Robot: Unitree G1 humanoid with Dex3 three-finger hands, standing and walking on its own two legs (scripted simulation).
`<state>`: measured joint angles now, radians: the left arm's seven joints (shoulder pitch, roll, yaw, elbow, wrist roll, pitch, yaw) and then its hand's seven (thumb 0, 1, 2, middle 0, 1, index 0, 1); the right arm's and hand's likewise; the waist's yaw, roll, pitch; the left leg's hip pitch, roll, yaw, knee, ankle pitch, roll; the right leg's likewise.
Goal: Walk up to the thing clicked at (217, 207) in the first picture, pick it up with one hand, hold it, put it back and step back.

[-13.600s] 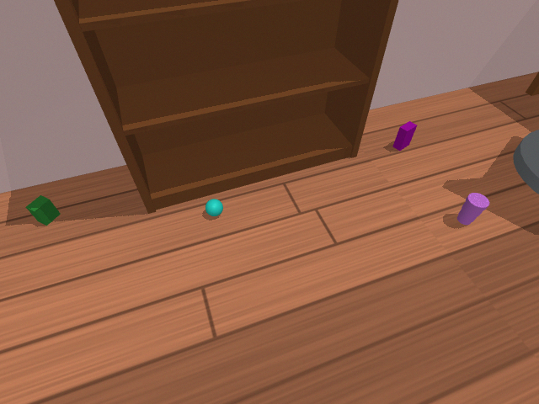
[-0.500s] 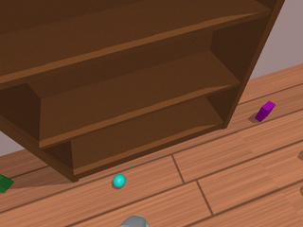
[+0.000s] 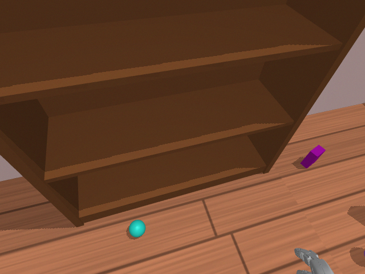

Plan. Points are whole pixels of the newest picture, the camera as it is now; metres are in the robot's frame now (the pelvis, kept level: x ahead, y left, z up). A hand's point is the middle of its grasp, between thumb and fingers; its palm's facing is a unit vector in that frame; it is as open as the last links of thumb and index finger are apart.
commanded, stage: walk up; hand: left
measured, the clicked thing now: (137, 228) +0.43 +0.23 -0.72
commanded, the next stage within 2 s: none
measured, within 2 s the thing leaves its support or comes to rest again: neither
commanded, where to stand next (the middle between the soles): +0.07 -0.03 m, yaw -2 degrees
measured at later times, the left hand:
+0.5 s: hand out of the picture +0.08 +0.24 -0.15, palm faces -0.08 -0.92 -0.38, open 7.4 cm
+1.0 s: hand out of the picture +0.09 +0.24 -0.14, palm faces -0.02 -0.94 -0.33, open 7.4 cm
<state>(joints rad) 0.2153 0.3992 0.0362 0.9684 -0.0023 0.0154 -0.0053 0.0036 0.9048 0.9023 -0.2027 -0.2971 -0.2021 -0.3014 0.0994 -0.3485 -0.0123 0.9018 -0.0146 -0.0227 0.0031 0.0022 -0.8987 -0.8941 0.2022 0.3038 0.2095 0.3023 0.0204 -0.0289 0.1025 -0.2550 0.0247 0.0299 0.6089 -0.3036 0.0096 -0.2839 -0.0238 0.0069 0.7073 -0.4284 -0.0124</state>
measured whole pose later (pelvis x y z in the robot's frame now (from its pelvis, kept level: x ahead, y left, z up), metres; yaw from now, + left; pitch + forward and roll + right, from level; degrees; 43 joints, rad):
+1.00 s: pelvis -0.01 -0.01 +0.02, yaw -2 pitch -2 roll +0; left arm 0.10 0.35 0.02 1.12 0.00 -0.01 -0.01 0.00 0.90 0.90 -0.20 -0.30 -0.20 -0.30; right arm 0.11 -0.35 -0.01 1.08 -0.02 -0.03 0.00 0.00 -0.90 -0.89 0.20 0.30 0.21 0.30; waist 0.00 0.01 0.03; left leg -0.09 0.01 0.01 0.38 -0.26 0.00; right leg -0.16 0.00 0.01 0.38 -0.18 0.01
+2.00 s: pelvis -0.01 -0.01 +0.00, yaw -3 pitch -3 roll -1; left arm 0.21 0.35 0.04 1.01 0.03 0.00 0.00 0.00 0.90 0.90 -0.20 -0.30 -0.20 -0.30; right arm 0.16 -0.39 -0.04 0.97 -0.02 0.02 0.01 0.00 -0.90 -0.89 0.20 0.30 0.21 0.30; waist 0.00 0.04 0.10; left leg -0.32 -0.01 -0.05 0.65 -0.37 0.01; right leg -0.14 0.02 0.02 0.55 -0.36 -0.01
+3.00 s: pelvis -0.04 -0.03 -0.02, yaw -4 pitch -2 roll +1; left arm 0.24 0.34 0.07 0.89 0.04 0.03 0.01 0.00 0.90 0.90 -0.21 -0.30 -0.21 -0.30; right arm 0.13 -0.43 -0.08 0.83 -0.01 0.06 -0.01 0.00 -0.90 -0.89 0.20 0.30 0.21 0.30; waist 0.02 0.05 0.16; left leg -0.61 -0.12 -0.16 1.23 -0.40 -0.01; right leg -0.34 -0.03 0.03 0.78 -0.41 0.00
